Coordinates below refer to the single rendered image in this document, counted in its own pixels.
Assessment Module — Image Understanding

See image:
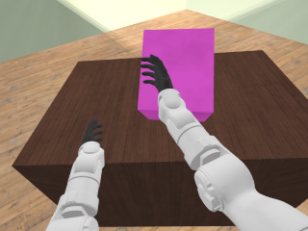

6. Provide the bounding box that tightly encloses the pedestal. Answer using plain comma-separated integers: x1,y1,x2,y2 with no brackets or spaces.
12,50,308,227

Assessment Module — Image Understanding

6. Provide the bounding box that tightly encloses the robot right forearm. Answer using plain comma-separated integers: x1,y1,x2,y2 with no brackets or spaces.
158,89,255,187

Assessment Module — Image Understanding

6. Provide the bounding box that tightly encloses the robot right hand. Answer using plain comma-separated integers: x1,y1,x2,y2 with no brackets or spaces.
141,54,173,93

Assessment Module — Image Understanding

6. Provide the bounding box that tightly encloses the left robot upper arm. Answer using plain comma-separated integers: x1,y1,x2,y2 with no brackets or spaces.
46,216,99,231

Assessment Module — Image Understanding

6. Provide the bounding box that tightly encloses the carton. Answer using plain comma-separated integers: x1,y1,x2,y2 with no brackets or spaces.
138,28,215,122

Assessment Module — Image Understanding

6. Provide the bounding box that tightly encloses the right robot upper arm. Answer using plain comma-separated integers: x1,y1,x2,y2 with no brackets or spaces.
194,153,308,231

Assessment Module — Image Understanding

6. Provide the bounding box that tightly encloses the robot left forearm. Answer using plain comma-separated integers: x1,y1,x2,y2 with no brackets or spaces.
45,141,105,231

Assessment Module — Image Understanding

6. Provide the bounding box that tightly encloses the robot left hand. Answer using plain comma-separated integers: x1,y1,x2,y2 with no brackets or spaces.
82,118,103,148

